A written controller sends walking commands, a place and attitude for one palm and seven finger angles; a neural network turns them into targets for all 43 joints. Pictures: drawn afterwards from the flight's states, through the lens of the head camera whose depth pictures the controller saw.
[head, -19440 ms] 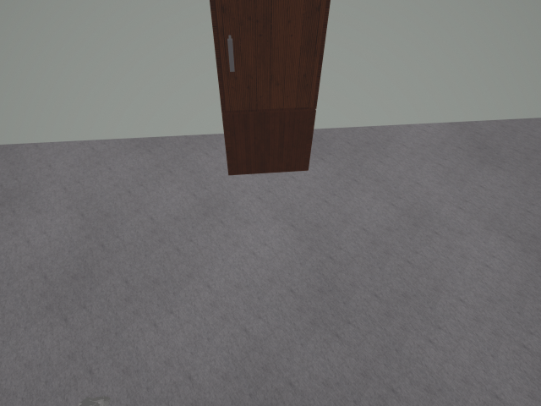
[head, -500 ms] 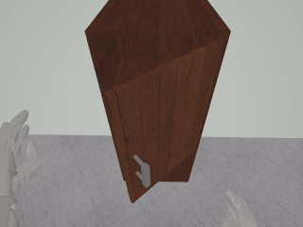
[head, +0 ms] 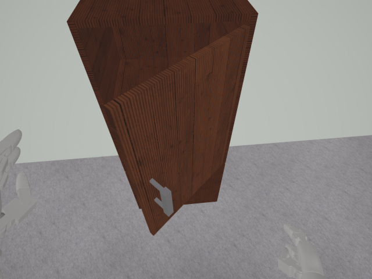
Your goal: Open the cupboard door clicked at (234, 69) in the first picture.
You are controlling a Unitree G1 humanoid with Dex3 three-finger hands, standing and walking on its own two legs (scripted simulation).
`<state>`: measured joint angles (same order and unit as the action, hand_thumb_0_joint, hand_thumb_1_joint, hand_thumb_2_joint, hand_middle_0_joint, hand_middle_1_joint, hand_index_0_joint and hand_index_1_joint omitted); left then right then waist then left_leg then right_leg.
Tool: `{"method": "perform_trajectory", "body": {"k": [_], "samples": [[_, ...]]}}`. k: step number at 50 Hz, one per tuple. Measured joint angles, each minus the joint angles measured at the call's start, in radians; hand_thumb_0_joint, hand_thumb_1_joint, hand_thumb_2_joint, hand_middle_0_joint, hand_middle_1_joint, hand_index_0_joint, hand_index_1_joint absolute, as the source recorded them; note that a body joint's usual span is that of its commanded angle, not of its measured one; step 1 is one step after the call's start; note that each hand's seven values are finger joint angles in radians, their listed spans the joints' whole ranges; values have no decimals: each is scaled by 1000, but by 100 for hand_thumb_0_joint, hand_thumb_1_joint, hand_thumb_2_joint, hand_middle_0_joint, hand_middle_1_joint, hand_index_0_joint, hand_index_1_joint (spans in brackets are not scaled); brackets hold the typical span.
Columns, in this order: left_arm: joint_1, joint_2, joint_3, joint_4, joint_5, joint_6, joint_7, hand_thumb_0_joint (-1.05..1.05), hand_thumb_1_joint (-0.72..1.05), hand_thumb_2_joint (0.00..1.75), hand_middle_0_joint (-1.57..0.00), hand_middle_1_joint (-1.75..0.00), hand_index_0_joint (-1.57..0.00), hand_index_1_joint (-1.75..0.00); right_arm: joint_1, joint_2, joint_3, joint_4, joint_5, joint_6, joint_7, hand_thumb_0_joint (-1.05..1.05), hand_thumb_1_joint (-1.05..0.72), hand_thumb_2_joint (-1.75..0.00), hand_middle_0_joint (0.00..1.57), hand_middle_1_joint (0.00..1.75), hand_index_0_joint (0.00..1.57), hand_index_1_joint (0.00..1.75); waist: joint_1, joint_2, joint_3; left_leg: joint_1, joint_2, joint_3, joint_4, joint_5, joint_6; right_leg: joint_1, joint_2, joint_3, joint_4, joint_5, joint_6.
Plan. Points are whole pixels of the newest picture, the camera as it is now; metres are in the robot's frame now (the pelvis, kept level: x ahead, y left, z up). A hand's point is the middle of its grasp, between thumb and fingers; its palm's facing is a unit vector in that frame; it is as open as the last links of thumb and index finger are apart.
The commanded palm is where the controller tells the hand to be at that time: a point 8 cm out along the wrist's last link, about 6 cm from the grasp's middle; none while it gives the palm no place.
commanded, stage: step back with the hand held close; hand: left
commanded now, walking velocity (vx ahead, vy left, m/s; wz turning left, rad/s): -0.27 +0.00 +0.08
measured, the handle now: (161, 197) +0.33 +0.09 -0.08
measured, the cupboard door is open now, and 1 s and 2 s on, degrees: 42 42 42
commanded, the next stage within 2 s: stop stepping back and stand still in 0.78 s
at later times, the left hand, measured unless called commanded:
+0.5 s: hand out of the picture +0.08 +0.28 +0.16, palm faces +0.54 -0.71 -0.45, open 7.4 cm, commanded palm +0.02 +0.31 +0.17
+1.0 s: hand out of the picture -0.02 +0.25 +0.17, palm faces +0.46 -0.79 -0.40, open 7.4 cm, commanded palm -0.08 +0.29 +0.17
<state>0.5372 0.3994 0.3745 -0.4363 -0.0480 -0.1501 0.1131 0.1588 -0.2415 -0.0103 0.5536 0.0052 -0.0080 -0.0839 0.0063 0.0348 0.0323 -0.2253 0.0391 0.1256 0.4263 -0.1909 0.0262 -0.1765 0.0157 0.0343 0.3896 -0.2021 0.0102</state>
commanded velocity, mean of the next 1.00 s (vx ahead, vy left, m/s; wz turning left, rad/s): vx -0.24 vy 0.01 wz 0.00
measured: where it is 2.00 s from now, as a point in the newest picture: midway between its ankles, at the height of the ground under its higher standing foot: outside the picture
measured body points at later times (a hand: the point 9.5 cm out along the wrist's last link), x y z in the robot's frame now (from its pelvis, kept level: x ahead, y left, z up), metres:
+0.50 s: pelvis -0.09 +0.00 -0.02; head -0.08 +0.01 +0.42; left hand +0.04 +0.32 +0.18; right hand +0.10 -0.21 -0.10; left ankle +0.02 +0.10 -0.74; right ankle +0.00 -0.12 -0.74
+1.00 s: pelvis -0.22 -0.01 -0.02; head -0.21 +0.01 +0.43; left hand -0.06 +0.29 +0.19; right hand -0.03 -0.22 -0.10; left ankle -0.09 +0.09 -0.72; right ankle -0.31 -0.14 -0.74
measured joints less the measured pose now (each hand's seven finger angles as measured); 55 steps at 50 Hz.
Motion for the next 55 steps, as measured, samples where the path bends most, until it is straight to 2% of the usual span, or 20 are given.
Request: {"method": "perform_trajectory", "body": {"k": [9, 15, 19, 23, 28, 31, 32, 34, 36, 38, 41, 44, 45, 46, 47, 49, 50, 52, 53, 55], "samples": [[29, 29, 38, -58, 4, -29, 23, 2, 89, 90, -21, -30, -22, -30, 25, 7, -4, -18, 5, 2, -2, 2, -91, -90, 20, 30, 21, 30, -8, -26, 19, -63, -6, 1, 48, 20, 20, -64, -9, 0, 55, 17, 14], [17, 13, 54, -64, 24, -56, 33, 2, 89, 90, -21, -30, -22, -30, 46, 16, 3, -21, 5, -35, -3, 2, -90, -90, 21, 30, 21, 30, -3, -24, 32, -122, -15, -17, 111, 24, 36, -118, -16, -14, 128, 11, 23], [-20, 5, 66, -58, 40, -69, 34, 2, 89, 90, -21, -30, -22, -30, 58, 27, 7, -12, 0, -66, -2, 2, -90, -90, 21, 30, 21, 30, -5, -19, 45, -173, -20, -43, 175, 12, 42, -148, 6, 8, 202, -25, 21], [-29, -15, 77, -71, 36, -81, 34, 2, 89, 90, -21, -30, -22, -30, 52, 37, 11, 13, -4, -84, 7, 2, -90, -90, 21, 30, 21, 30, 8, -16, 55, -214, -14, -50, 231, -50, 34, -175, 12, 2, 236, -23, 12], [-8, -44, 40, -112, 26, -89, 51, 2, 89, 90, -21, -30, -21, -30, 39, 32, 7, 51, -14, -84, 22, 2, -90, -90, 21, 30, 21, 30, 25, -33, 38, -234, -46, -78, 277, -184, -11, -201, 8, 18, 207, 24, 12], [-40, -23, 29, -107, 25, -90, 53, 2, 89, 90, -21, -30, -21, -30, 28, 29, 6, 56, -13, -74, 14, 2, -90, -90, 21, 30, 21, 30, 12, -48, 46, -234, -55, -80, 224, -91, 13, -223, 5, 21, 211, 2, 17], [-54, -15, 34, -100, 28, -91, 51, 2, 89, 90, -21, -30, -22, -30, 24, 26, 5, 52, -15, -76, 10, 2, -90, -90, 21, 30, 21, 30, 4, -36, 53, -240, -42, -82, 212, -56, 32, -244, 24, 22, 270, -54, 19], [-77, 15, 54, -96, 30, -85, 48, 2, 89, 90, -21, -30, -22, -30, 24, 36, -7, 47, -19, -93, 7, 2, -90, -90, 21, 30, 21, 30, -19, -9, 63, -247, -9, -92, 167, 48, 56, -286, 72, 15, 504, -161, 14], [-76, 56, 82, -108, 18, -90, 53, 2, 89, 90, -21, -30, -22, -30, 28, 55, -15, 58, -19, -112, 19, 2, -90, -90, 21, 30, 21, 30, -27, -5, 58, -252, 22, -86, 122, 133, 53, -284, 96, -2, 670, -226, 6], [-50, 73, 101, -123, 0, -92, 63, 2, 89, 90, -21, -30, -22, -30, 31, 66, -17, 73, -15, -119, 34, 2, -90, -90, 21, 30, 21, 30, -21, -8, 33, -261, 43, -66, 83, 179, 46, -239, 90, -29, 719, -270, -3], [-13, 58, 101, -132, -22, -87, 72, 2, 89, 90, -21, -30, -22, -30, 27, 73, -9, 89, -13, -128, 42, 2, -90, -90, 21, 30, 21, 30, 1, -11, -10, -280, 55, -39, 18, 226, 35, -117, 65, -65, 600, -330, -17], [-7, 44, 93, -128, -35, -87, 68, 2, 89, 90, -21, -30, -21, -30, 6, 83, 4, 90, -23, -136, 45, 2, -90, -90, 21, 30, 21, 30, 29, -33, -38, -314, 55, 1, -36, 247, 11, 27, 44, -76, 289, -349, -51], [-6, 51, 101, -135, -36, -90, 69, 2, 89, 90, -21, -30, -21, -30, -8, 88, 11, 82, -25, -136, 47, 1, -90, -90, 21, 30, 21, 30, 46, -67, -41, -345, 44, 28, -13, 208, -12, 61, 19, -37, 165, -324, -78], [-20, 37, 91, -132, -28, -100, 67, 2, 89, 90, -20, -30, -21, -30, -29, 81, 15, 86, -27, -136, 47, 1, -90, -90, 21, 30, 21, 30, 61, -64, -27, -377, 46, 23, 46, 133, -36, 51, 16, -14, 135, -250, -77], [-36, 17, 67, -122, -15, -106, 64, 2, 89, 90, -20, -30, -21, -30, -40, 70, 16, 100, -33, -131, 46, 1, -90, -90, 21, 30, 21, 30, 65, -43, -11, -389, 46, -7, 130, 46, -50, 48, 27, -9, 149, -230, -59], [-45, 6, 26, -107, 0, -100, 55, 2, 89, 90, -21, -30, -21, -30, -21, 63, 21, 119, -24, -114, 45, 1, -90, -90, 21, 30, 21, 30, 60, -42, -17, -380, 6, -55, 290, -54, -55, 58, 22, 2, 150, -226, -23], [-40, 9, 20, -105, 4, -92, 51, 2, 89, 90, -21, -30, -21, -30, -2, 65, 28, 121, -18, -105, 41, 1, -90, -90, 21, 30, 21, 30, 56, -57, -30, -349, -13, -62, 318, -69, -50, 63, 13, 12, 146, -225, -13], [-23, 16, 25, -99, 5, -79, 46, 2, 89, 90, -21, -30, -22, -30, 35, 62, 41, 109, -9, -99, 28, 2, -90, -90, 21, 30, 21, 30, 36, -74, -58, -241, -35, -68, 244, -5, -35, 68, 7, 25, 143, -223, -1], [-19, 18, 30, -94, 3, -72, 44, 2, 89, 90, -21, -30, -22, -30, 52, 50, 42, 97, -6, -103, 21, 2, -90, -90, 21, 30, 21, 30, 22, -60, -72, -185, -33, -81, 177, 20, -12, 61, 19, 25, 154, -226, 2], [-55, 34, 40, -54, -1, -59, 42, 2, 89, 90, -21, -30, -22, -30, 54, 52, 31, 99, 0, -113, 8, 2, -90, -90, 21, 30, 21, 30, -11, -82, -61, -173, -55, -81, 148, 6, 25, 43, 2, 23, 192, -233, 6]]}}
